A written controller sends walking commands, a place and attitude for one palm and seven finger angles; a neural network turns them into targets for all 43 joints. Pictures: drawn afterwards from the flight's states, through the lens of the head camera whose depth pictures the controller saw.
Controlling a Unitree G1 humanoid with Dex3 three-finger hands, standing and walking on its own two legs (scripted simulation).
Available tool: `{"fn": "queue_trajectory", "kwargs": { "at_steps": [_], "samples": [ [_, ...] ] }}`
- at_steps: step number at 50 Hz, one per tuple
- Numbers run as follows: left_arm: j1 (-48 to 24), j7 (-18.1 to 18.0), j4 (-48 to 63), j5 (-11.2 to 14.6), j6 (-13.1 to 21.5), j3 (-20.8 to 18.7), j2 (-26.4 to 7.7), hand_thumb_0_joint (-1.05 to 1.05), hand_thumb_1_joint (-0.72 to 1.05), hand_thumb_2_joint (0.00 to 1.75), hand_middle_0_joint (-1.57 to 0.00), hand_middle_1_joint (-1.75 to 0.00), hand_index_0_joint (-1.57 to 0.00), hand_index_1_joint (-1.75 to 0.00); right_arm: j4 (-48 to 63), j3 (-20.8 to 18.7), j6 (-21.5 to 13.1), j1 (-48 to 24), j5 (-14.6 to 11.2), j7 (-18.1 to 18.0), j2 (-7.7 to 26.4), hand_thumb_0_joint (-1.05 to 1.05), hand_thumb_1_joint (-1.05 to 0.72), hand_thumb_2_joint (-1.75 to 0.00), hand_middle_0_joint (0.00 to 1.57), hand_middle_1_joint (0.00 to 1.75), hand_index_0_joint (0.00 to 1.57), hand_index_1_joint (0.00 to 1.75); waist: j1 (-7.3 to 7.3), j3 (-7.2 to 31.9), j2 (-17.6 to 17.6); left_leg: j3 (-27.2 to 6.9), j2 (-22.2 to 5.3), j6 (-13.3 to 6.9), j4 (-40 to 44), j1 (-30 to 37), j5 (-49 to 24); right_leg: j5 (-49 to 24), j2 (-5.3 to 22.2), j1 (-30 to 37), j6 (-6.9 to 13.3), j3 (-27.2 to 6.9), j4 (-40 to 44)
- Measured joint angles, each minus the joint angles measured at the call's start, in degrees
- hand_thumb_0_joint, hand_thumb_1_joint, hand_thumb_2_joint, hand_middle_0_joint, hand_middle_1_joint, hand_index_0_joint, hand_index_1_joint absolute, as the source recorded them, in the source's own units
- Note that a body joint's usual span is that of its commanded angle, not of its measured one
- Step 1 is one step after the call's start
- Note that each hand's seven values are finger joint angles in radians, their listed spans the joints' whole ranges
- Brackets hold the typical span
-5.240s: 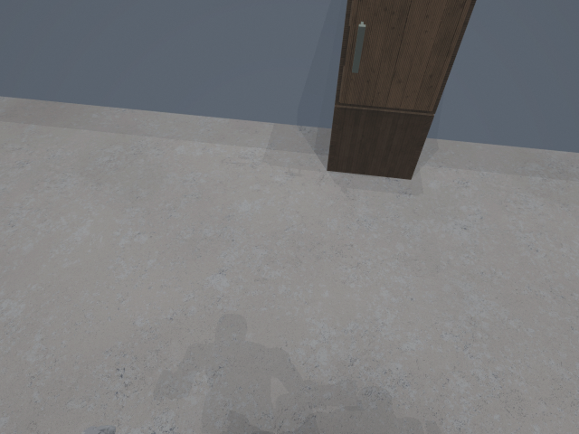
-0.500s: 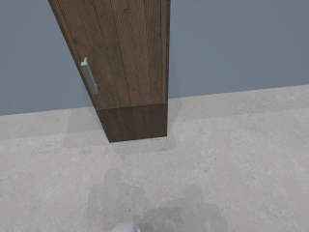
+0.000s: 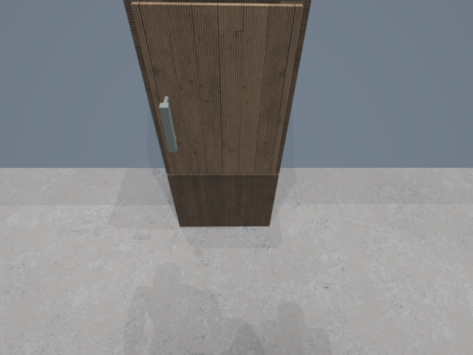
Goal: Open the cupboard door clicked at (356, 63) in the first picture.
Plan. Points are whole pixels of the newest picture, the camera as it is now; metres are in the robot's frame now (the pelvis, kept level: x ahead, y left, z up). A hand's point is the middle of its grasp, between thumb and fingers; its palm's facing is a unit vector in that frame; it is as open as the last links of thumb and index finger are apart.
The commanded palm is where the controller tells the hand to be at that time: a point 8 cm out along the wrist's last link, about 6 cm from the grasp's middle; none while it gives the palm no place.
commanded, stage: take the last steps up to it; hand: left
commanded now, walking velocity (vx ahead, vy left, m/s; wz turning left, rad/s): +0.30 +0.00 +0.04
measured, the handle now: (169, 124) +0.77 +0.25 -0.09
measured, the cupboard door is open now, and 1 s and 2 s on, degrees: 0 0 0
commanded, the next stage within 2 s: come to a stop and stand still in 0.60 s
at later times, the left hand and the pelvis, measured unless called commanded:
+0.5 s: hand out of the picture +0.07 +0.15 -0.18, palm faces +0.14 -0.98 -0.14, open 7.3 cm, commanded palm none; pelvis +0.14 +0.00 +0.00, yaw +3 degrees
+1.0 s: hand (163, 268) +0.33 +0.19 -0.17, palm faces +0.02 -0.97 -0.25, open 7.3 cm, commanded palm none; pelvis +0.25 +0.00 -0.01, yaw +1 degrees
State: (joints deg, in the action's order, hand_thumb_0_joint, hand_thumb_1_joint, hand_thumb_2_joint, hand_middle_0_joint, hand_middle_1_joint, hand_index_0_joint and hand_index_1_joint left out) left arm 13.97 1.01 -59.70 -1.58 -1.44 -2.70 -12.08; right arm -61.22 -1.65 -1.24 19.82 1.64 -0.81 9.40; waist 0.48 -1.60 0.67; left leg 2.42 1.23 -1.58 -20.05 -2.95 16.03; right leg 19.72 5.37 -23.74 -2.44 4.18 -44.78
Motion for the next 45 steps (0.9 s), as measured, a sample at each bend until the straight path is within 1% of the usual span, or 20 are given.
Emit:
{"fn": "queue_trajectory", "kwargs": {
  "at_steps": [4, 5, 7, 9, 10, 12, 15, 18, 22, 25, 27, 28, 30, 32, 34, 36, 38, 42, 43, 45],
  "samples": [
    [-1.4, 0.2, 0.7, 0.0, 1.4, 0.1, 1.4, 0.01, 0.91, 0.90, -0.20, -0.30, -0.20, -0.30, -2.3, -0.2, 0.3, 2.7, 0.0, 0.0, 0.2, 0.00, -0.91, -0.90, 0.20, 0.30, 0.20, 0.30, 0.96, -0.3, -1.0, 0.1, -0.7, 1.4, -4.5, 0.1, 4.3, -3.2, -1.4, 4.9, 0.9, 1.3, 10.8],
    [-1.8, 0.2, 0.8, -0.1, 2.2, 0.2, 1.8, 0.01, 0.91, 0.90, -0.20, -0.30, -0.20, -0.30, -2.7, -0.3, 0.3, 3.3, -0.2, 0.0, 0.4, 0.01, -0.91, -0.90, 0.20, 0.30, 0.20, 0.30, 1.00, -0.6, -1.6, -0.2, -1.3, 1.4, -8.1, -1.0, 6.4, -6.2, -1.9, 5.8, 2.5, 1.9, 12.1],
    [-2.4, -0.1, 1.1, 0.0, 3.7, 0.3, 2.9, 0.00, 0.91, 0.89, -0.20, -0.30, -0.20, -0.30, -3.8, -0.4, 1.0, 3.6, -0.4, 0.2, 0.6, 0.01, -0.91, -0.90, 0.20, 0.30, 0.20, 0.30, 0.94, -1.2, -2.9, -1.0, -2.3, 0.4, -21.3, -5.9, 11.2, -5.3, -2.7, 6.4, 4.4, 3.4, 10.3],
    [-1.5, -0.7, 1.2, 0.4, 4.5, 0.3, 3.7, 0.00, 0.91, 0.89, -0.20, -0.30, -0.20, -0.30, -4.4, -0.7, 1.7, 2.9, -0.4, 0.7, 0.7, 0.01, -0.91, -0.90, 0.20, 0.29, 0.20, 0.30, 0.36, -0.8, -2.8, -1.0, -2.6, -0.2, -34.0, -12.0, 10.6, -3.9, -3.1, 8.3, 5.0, 3.9, 11.7],
    [-0.9, -1.3, 1.1, 0.4, 4.6, -0.1, 3.7, 0.00, 0.92, 0.89, -0.20, -0.30, -0.20, -0.30, -4.3, -1.0, 1.9, 2.4, -0.3, 0.9, 0.7, 0.01, -0.91, -0.90, 0.20, 0.29, 0.20, 0.30, 0.17, -0.5, -2.7, -0.7, -3.1, -0.1, -38.1, -14.8, 8.7, -4.1, -3.3, 9.5, 5.0, 4.2, 13.4],
    [0.5, -1.8, 0.3, 0.4, 4.7, -0.2, 3.6, 0.00, 0.94, 0.89, -0.20, -0.30, -0.21, -0.30, -3.5, -1.3, 1.8, 1.1, 0.0, 1.1, 0.9, 0.01, -0.91, -0.90, 0.20, 0.29, 0.20, 0.30, 0.14, 0.0, -2.6, 0.0, -4.5, 0.4, -41.4, -19.4, 4.4, -5.2, -3.7, 12.0, 4.8, 4.6, 17.2],
    [3.0, -1.9, -1.3, 0.2, 4.8, 0.2, 3.8, 0.00, 0.94, 0.89, -0.20, -0.30, -0.20, -0.30, -1.7, -1.7, 1.6, -1.4, 0.1, 1.4, 1.1, 0.01, -0.91, -0.90, 0.19, 0.29, 0.20, 0.30, 0.25, 0.6, -2.2, 0.9, -6.4, 1.6, -39.2, -23.9, 0.5, -6.2, -4.0, 15.2, 4.8, 4.9, 21.7],
    [5.1, -1.7, -3.0, 0.1, 4.8, 0.6, 4.3, 0.00, 0.93, 0.89, -0.20, -0.30, -0.20, -0.30, -0.1, -1.8, 1.4, -4.2, 0.0, 1.7, 1.1, 0.01, -0.91, -0.90, 0.19, 0.29, 0.19, 0.30, -0.17, 0.6, -1.9, 1.5, -7.6, 2.3, -33.0, -25.8, -1.9, -6.2, -4.1, 17.7, 4.4, 5.0, 24.3],
    [7.3, -1.3, -4.8, -0.1, 4.6, 0.9, 4.9, 0.00, 0.92, 0.89, -0.20, -0.30, -0.20, -0.30, 1.5, -1.6, 1.0, -7.7, -0.1, 2.3, 0.8, 0.01, -0.91, -0.90, 0.19, 0.29, 0.19, 0.30, -1.59, 0.0, -1.2, 2.4, -7.7, 2.3, -23.6, -24.9, -3.1, -4.3, -3.8, 19.9, 3.2, 5.0, 24.8],
    [8.7, -1.4, -5.8, -0.1, 4.2, 0.7, 4.9, 0.00, 0.91, 0.89, -0.20, -0.30, -0.20, -0.30, 2.3, -1.2, 0.2, -9.8, -0.2, 2.3, 0.4, 0.01, -0.91, -0.90, 0.19, 0.29, 0.19, 0.30, -2.73, -0.6, -0.5, 3.4, -6.8, 1.9, -16.7, -21.3, -3.7, -1.2, -3.1, 21.0, 1.9, 5.0, 22.5],
    [10.0, -1.4, -6.2, 0.2, 3.7, 0.5, 5.0, 0.00, 0.91, 0.89, -0.20, -0.30, -0.20, -0.30, 3.1, -0.9, -1.1, -10.5, 0.0, 2.1, 0.4, 0.00, -0.91, -0.90, 0.19, 0.29, 0.19, 0.30, -2.99, -0.6, -0.5, 4.1, -6.2, 1.1, -11.2, -17.5, -6.5, 2.7, -2.5, 19.9, 1.1, 4.6, 16.9],
    [9.8, -1.3, -6.5, 0.4, 3.2, 0.4, 4.7, 0.00, 0.91, 0.89, -0.20, -0.30, -0.20, -0.30, 3.2, -0.9, -1.6, -11.0, 0.2, 1.7, 0.0, 0.00, -0.91, -0.90, 0.19, 0.29, 0.19, 0.30, -2.88, -1.1, 0.3, 4.6, -5.6, 0.4, -12.8, -17.7, -6.4, 5.4, -1.6, 17.9, 1.5, 3.7, 10.7],
    [9.0, -1.4, -6.7, 0.4, 2.2, 0.4, 4.1, 0.00, 0.91, 0.89, -0.20, -0.30, -0.20, -0.30, 3.5, -0.5, -2.0, -11.4, 0.3, 1.1, -0.8, 0.00, -0.91, -0.90, 0.19, 0.29, 0.20, 0.30, -2.97, -1.7, 1.4, 6.0, -4.9, -0.4, -14.9, -16.9, -2.9, 9.8, -1.4, 11.9, 2.6, 1.2, -3.9],
    [7.5, -1.2, -6.5, 0.3, 1.8, 0.2, 3.6, 0.01, 0.91, 0.89, -0.20, -0.30, -0.20, -0.30, 3.5, -0.2, -2.1, -10.9, 0.2, 0.6, -1.6, 0.00, -0.91, -0.90, 0.19, 0.29, 0.20, 0.30, -2.51, -1.7, 1.6, 6.8, -4.4, -0.6, -13.2, -14.8, -1.6, 8.7, -1.4, 6.2, 2.9, 0.5, -14.2],
    [5.8, -1.1, -5.6, 0.2, 1.8, 0.0, 3.2, 0.01, 0.91, 0.89, -0.20, -0.30, -0.20, -0.30, 3.5, -1.0, -2.5, -10.0, -0.4, -0.5, -1.5, -0.01, -0.93, -0.90, 0.20, 0.29, 0.20, 0.30, -1.94, -1.5, 1.6, 7.4, -3.8, -0.4, -9.9, -12.4, -2.5, 6.2, -0.9, 2.1, 2.7, 0.5, -16.6],
    [3.9, -1.1, -4.2, 0.1, 1.8, -0.2, 2.9, 0.01, 0.91, 0.89, -0.20, -0.30, -0.20, -0.30, 2.9, -1.0, -2.5, -9.0, -0.2, -0.7, -0.8, -0.02, -0.95, -0.90, 0.20, 0.30, 0.20, 0.30, -1.52, -1.1, 1.3, 7.7, -3.3, -0.6, -7.1, -10.3, -3.1, 4.5, -0.5, -0.1, 2.3, 0.8, -13.7],
    [1.9, -1.4, -2.9, 0.2, 1.8, -0.1, 2.7, 0.01, 0.91, 0.89, -0.20, -0.30, -0.20, -0.30, 2.0, -0.7, -2.0, -7.8, -0.1, -0.8, -0.2, -0.02, -0.95, -0.90, 0.20, 0.30, 0.20, 0.30, -1.13, -0.9, 0.9, 7.7, -3.0, -0.6, -5.3, -8.7, -3.2, 2.8, -0.3, -0.6, 1.7, 0.9, -7.7],
    [-1.8, -2.3, -1.0, 0.3, 1.9, 0.2, 1.9, 0.01, 0.92, 0.89, -0.20, -0.30, -0.20, -0.30, -0.4, -0.1, -0.4, -6.0, -0.2, -0.9, -0.3, -0.01, -0.93, -0.90, 0.20, 0.29, 0.20, 0.30, -0.44, -1.4, 0.7, 7.3, -2.7, 0.5, -6.3, -6.8, -1.2, -5.4, -0.5, 3.0, 1.0, 0.5, 7.6],
    [-2.3, -2.3, -0.5, 0.3, 2.1, 0.4, 1.5, 0.01, 0.92, 0.89, -0.20, -0.30, -0.20, -0.30, -0.9, -0.1, 0.0, -5.6, -0.4, -0.9, -0.6, -0.01, -0.93, -0.90, 0.20, 0.29, 0.20, 0.30, -0.46, -1.4, 1.2, 7.5, -2.4, 0.9, -7.4, -6.6, -0.2, -9.6, -0.3, 4.5, 1.0, 0.2, 11.6],
    [-3.3, -2.5, -0.6, 0.2, 2.0, 0.6, 1.6, 0.00, 0.92, 0.89, -0.20, -0.30, -0.20, -0.30, -1.9, -0.2, 1.0, -5.5, -0.8, -0.7, -0.7, 0.00, -0.92, -0.90, 0.20, 0.29, 0.20, 0.30, -0.26, -1.7, 0.2, 7.5, -3.2, 1.7, -9.8, -6.6, 2.0, -8.5, -1.0, 5.7, 2.5, 0.4, 12.2]
  ]
}}
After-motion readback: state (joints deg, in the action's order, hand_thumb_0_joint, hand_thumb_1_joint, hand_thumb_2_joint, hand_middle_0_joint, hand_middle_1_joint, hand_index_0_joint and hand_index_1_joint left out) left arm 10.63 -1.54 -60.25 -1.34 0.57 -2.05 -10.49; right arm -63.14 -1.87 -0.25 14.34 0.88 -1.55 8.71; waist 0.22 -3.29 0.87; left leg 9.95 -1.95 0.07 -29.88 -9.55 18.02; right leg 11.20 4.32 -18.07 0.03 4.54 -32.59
